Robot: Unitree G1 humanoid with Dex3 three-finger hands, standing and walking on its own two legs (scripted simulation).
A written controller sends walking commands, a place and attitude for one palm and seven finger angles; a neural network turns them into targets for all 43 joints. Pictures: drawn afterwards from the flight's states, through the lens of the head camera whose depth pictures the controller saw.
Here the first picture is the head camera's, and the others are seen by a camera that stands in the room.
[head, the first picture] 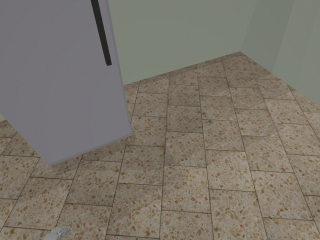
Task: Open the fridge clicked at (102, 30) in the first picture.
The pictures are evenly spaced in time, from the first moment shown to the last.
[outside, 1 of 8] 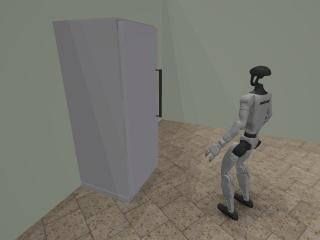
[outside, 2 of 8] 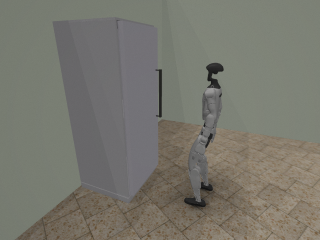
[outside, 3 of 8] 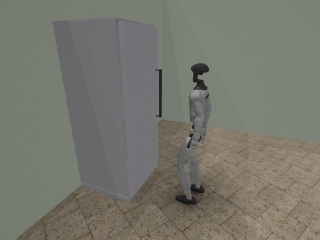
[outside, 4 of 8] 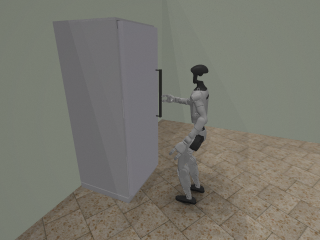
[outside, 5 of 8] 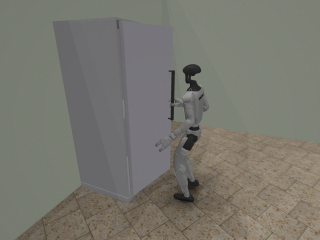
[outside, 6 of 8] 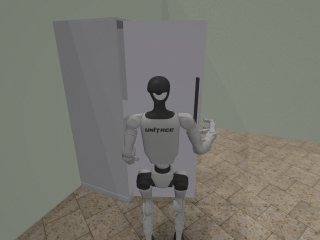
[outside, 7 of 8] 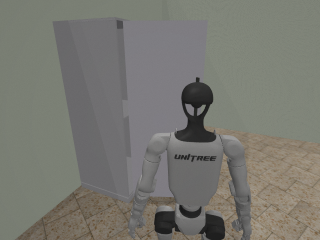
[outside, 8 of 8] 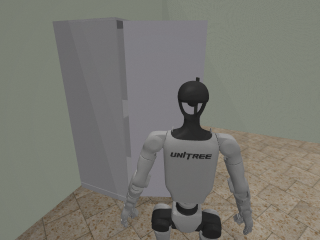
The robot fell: no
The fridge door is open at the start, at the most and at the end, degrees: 0 75 69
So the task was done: yes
